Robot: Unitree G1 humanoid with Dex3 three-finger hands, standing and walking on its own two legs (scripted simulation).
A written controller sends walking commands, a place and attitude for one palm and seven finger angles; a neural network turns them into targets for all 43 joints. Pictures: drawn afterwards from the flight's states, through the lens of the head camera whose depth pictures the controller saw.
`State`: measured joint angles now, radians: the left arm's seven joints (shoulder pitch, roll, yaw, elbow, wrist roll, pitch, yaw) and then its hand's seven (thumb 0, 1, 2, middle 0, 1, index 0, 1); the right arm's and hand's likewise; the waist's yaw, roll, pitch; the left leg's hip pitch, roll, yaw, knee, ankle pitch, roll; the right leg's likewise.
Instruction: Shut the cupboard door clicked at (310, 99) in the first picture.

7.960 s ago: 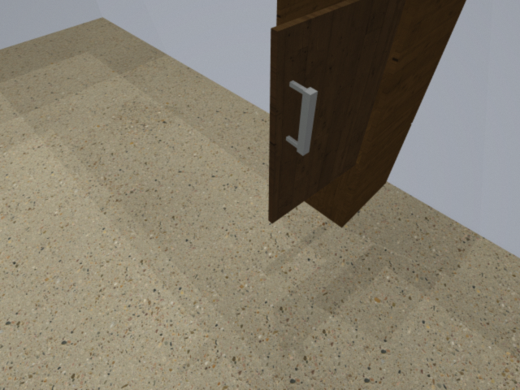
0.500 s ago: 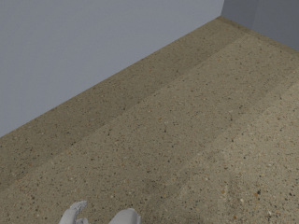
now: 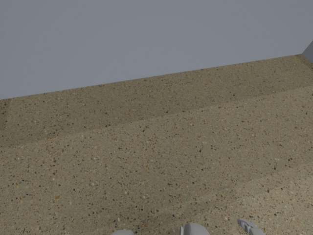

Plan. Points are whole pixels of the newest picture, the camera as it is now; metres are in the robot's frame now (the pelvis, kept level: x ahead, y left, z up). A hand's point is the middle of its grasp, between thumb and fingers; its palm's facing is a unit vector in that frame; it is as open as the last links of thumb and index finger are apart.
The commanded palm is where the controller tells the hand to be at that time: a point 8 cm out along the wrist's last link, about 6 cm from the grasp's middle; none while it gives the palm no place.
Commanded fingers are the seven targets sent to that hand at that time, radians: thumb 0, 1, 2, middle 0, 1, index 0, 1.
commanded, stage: walk to a spot facing it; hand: left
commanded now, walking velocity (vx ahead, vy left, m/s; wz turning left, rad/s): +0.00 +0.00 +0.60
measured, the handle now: out of the picture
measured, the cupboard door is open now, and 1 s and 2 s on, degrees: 84 84 84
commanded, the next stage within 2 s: none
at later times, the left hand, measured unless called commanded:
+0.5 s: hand out of the picture +0.08 +0.15 -0.14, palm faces +0.26 -0.93 -0.26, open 7.3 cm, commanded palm none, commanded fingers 0.00 0.90 0.90 -0.20 -0.30 -0.20 -0.30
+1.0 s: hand out of the picture +0.07 +0.22 -0.14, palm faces +0.55 -0.80 -0.24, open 7.3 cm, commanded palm none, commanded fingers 0.00 0.90 0.90 -0.20 -0.30 -0.20 -0.30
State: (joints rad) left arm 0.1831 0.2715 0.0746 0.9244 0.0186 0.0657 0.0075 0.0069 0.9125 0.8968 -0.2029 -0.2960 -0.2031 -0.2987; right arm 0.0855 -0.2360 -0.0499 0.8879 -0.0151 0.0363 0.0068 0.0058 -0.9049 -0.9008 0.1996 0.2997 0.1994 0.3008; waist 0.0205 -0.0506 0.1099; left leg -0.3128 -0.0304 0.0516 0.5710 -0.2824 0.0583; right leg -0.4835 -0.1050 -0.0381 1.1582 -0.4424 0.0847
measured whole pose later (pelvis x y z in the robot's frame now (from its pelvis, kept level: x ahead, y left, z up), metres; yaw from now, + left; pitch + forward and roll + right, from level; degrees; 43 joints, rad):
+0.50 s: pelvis +0.04 -0.05 +0.01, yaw +18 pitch +2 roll +2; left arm 0.16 0.17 0.03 0.87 0.01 0.00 0.03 0.00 0.91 0.90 -0.21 -0.30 -0.21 -0.30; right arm 0.17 -0.26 -0.09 0.96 -0.01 0.09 0.02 0.01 -0.91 -0.90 0.20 0.30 0.20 0.30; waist -0.05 0.01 0.12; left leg -0.51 -0.01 0.02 1.09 -0.46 -0.08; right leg -0.17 -0.08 -0.12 0.49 -0.35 0.00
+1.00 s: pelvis +0.10 -0.02 +0.01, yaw +34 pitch +2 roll +0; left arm 0.15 0.26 0.07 0.88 0.02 0.02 -0.03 0.01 0.91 0.90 -0.20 -0.30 -0.20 -0.30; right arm 0.21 -0.22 -0.05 0.94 -0.02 0.01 0.02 0.01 -0.90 -0.90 0.20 0.30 0.20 0.30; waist -0.01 0.00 0.06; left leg -0.25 -0.03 -0.06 0.48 -0.26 0.02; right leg -0.48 -0.10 -0.01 0.85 -0.36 0.09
